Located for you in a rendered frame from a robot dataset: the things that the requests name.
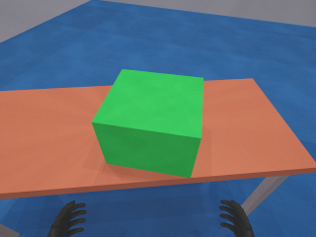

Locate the carton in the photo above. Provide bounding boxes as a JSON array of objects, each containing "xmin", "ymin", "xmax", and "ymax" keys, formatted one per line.
[{"xmin": 92, "ymin": 69, "xmax": 203, "ymax": 178}]

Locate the table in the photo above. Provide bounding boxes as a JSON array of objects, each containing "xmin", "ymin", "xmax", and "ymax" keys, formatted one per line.
[{"xmin": 0, "ymin": 78, "xmax": 316, "ymax": 237}]

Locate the robot left hand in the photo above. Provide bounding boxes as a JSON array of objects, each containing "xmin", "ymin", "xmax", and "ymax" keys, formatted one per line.
[{"xmin": 47, "ymin": 200, "xmax": 87, "ymax": 237}]

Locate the robot right hand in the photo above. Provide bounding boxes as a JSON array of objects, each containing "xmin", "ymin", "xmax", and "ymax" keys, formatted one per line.
[{"xmin": 219, "ymin": 199, "xmax": 255, "ymax": 237}]

